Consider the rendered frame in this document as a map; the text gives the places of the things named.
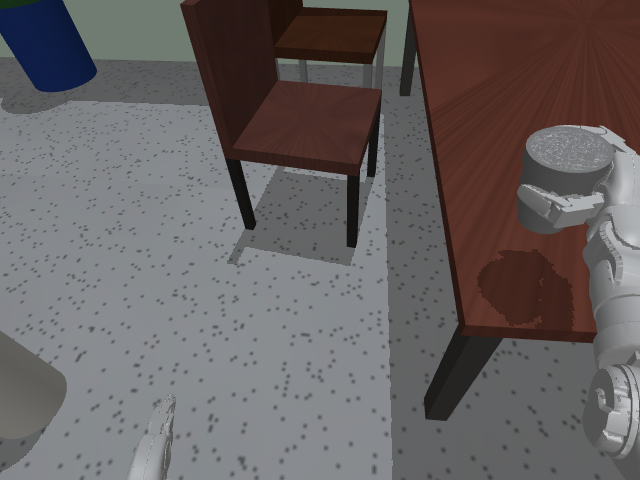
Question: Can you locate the chair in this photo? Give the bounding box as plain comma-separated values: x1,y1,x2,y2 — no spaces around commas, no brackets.
267,0,387,89
180,0,382,248

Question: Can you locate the potted plant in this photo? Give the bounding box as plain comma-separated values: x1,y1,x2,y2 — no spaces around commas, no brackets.
0,0,97,92

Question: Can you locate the table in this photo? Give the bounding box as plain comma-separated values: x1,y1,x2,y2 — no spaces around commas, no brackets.
400,0,640,421

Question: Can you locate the right robot arm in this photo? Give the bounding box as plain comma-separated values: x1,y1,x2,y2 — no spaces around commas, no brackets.
582,205,640,480

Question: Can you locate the left robot hand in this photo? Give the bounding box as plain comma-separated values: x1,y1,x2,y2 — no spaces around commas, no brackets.
126,394,176,480

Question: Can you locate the right robot hand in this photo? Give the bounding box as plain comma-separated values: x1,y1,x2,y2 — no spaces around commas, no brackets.
517,125,640,229

